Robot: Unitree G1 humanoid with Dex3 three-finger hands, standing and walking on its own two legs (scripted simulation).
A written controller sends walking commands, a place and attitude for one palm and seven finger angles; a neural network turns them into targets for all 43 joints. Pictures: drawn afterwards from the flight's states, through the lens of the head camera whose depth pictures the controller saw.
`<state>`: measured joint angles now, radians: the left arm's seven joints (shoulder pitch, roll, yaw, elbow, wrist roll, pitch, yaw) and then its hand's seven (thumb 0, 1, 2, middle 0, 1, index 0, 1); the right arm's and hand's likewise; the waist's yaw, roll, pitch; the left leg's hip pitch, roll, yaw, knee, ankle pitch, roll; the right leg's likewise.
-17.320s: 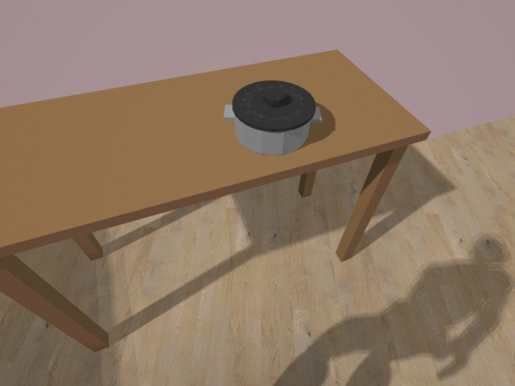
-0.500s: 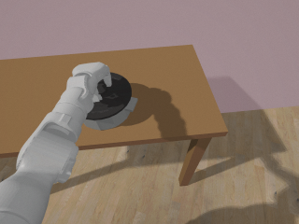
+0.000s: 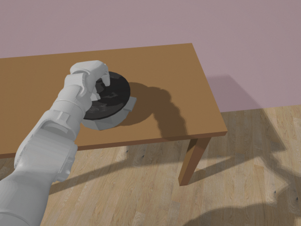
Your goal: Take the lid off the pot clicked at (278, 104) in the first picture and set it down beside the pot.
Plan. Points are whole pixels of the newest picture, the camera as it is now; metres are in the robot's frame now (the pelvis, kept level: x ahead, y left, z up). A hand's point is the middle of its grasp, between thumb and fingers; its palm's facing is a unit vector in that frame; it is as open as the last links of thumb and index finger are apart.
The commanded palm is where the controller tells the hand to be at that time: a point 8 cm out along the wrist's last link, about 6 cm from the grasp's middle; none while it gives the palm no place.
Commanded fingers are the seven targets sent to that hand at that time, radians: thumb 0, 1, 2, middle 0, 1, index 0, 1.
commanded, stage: close the fingers and squeeze the knob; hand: left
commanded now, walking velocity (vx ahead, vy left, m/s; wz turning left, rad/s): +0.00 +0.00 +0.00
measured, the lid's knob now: (97, 88) +0.51 +0.14 +0.06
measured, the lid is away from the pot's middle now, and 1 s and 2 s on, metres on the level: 0.01 0.00 0.00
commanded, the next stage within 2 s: lift the lid straight up in 0.12 s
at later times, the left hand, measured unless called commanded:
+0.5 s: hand (93, 87) +0.48 +0.14 +0.09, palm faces -0.36 -0.05 -0.93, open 8.2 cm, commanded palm +0.49 +0.14 +0.17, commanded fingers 0.00 0.57 1.02 -0.80 -1.07 -0.81 -1.07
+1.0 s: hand (89, 77) +0.49 +0.14 +0.13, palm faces -0.33 -0.06 -0.94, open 8.1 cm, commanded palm +0.49 +0.14 +0.21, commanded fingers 0.00 0.57 1.02 -0.80 -1.07 -0.81 -1.07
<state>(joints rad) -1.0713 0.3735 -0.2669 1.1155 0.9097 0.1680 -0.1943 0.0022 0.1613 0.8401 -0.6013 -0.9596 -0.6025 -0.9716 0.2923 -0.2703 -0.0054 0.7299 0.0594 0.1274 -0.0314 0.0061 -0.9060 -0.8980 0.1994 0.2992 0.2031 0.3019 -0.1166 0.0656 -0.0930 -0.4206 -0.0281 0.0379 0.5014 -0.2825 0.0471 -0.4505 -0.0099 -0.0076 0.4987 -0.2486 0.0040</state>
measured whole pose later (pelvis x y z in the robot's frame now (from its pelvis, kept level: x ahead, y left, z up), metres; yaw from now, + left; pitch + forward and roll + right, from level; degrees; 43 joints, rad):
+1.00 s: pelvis +0.00 +0.00 +0.00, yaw +1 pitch +10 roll +0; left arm -1.11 0.39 -0.27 1.03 0.90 0.18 -0.28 0.01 0.15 0.83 -0.62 -0.96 -0.62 -0.96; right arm 0.27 -0.27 0.00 0.72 0.06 0.07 -0.03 0.01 -0.91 -0.90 0.20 0.30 0.20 0.30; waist -0.10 0.07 -0.07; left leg -0.36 -0.04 0.03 0.46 -0.27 0.05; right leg -0.39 -0.02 -0.02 0.46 -0.24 0.01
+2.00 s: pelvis -0.01 +0.00 +0.01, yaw +1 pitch +8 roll +0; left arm -1.30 0.41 -0.28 1.04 0.91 0.27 -0.42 0.01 0.15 0.83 -0.62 -0.96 -0.63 -0.96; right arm 0.26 -0.28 0.02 0.71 0.06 0.05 -0.03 0.01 -0.91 -0.90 0.20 0.30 0.20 0.30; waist -0.10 0.08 -0.06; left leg -0.31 -0.05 0.02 0.41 -0.23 0.05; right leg -0.35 -0.03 -0.02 0.44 -0.22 0.01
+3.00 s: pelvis +0.00 +0.02 +0.01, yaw +2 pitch +9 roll -1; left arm -1.27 0.59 -0.23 1.01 0.95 0.16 -0.48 0.01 0.15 0.83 -0.62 -0.96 -0.63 -0.96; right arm 0.28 -0.29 0.01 0.70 0.06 0.08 -0.03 0.01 -0.91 -0.90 0.20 0.30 0.20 0.30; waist -0.10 0.06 -0.05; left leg -0.33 -0.06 0.01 0.42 -0.24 0.07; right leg -0.34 -0.04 -0.03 0.40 -0.21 0.02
